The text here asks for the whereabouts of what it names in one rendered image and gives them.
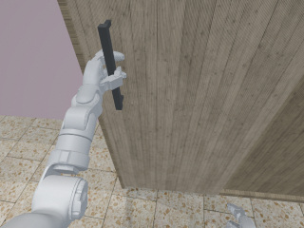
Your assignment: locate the handle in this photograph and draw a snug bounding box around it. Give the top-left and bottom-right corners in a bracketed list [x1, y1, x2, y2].
[97, 19, 124, 110]

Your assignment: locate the right robot hand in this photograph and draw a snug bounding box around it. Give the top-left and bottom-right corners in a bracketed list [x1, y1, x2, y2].
[225, 202, 256, 228]

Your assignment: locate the left robot hand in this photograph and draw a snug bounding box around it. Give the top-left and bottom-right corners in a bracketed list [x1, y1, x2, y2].
[83, 49, 127, 96]

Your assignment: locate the left robot forearm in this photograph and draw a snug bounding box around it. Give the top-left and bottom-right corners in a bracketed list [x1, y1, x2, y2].
[31, 84, 103, 212]

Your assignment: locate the wardrobe door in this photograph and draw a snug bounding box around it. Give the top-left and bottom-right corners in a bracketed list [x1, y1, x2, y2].
[66, 0, 304, 196]
[223, 74, 304, 197]

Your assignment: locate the robot left upper arm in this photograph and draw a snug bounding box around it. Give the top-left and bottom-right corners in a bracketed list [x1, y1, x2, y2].
[0, 174, 88, 228]

